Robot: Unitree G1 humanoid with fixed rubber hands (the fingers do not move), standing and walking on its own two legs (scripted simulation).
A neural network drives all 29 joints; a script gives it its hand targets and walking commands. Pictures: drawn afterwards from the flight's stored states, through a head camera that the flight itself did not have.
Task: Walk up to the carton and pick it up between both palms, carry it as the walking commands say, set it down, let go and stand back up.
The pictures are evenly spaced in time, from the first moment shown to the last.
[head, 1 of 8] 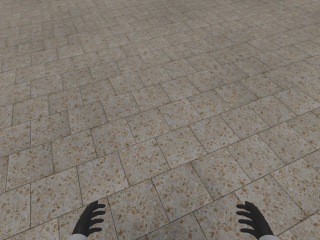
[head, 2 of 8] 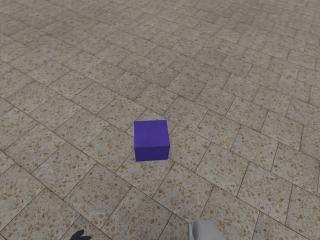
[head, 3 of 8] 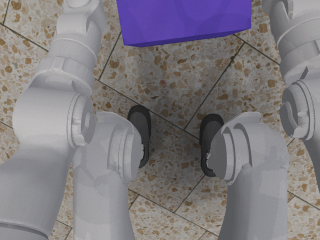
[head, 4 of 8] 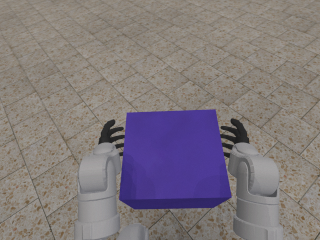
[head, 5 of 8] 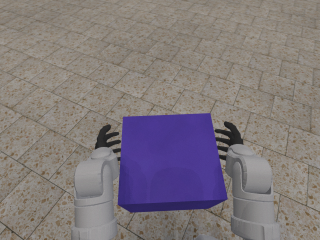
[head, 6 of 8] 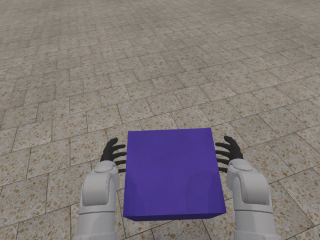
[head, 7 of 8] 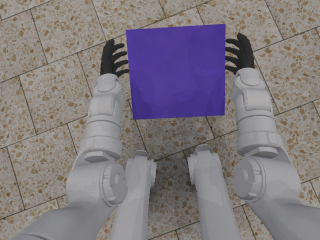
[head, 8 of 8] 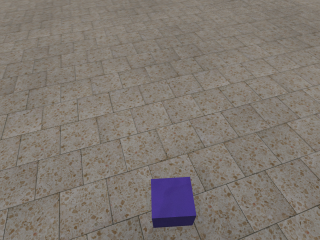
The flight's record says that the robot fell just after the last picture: no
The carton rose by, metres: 0.67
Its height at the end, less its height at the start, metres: +0.00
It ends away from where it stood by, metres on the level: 1.26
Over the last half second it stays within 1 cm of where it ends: yes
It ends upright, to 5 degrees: yes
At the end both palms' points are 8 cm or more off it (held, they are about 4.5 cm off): yes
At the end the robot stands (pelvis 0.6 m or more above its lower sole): yes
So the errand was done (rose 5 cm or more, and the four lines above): yes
